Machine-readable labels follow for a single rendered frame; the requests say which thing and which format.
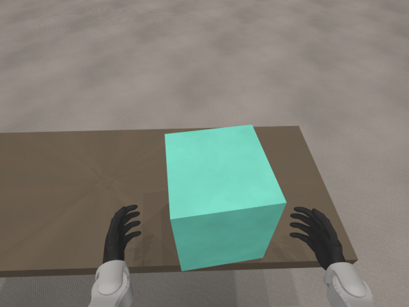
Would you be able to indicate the robot right forearm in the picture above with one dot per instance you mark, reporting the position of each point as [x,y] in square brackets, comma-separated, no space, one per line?
[345,288]

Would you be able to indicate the robot right hand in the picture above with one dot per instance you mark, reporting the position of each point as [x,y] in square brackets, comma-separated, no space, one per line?
[322,237]

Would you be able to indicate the table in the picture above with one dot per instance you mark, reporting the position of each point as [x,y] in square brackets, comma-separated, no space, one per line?
[60,190]

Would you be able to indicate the carton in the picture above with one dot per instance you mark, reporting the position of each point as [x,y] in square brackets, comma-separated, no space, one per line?
[224,199]

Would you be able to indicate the robot left forearm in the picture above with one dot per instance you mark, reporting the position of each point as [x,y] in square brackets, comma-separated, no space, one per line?
[112,287]

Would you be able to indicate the robot left hand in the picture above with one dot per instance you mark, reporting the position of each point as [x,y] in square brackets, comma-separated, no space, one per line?
[116,240]

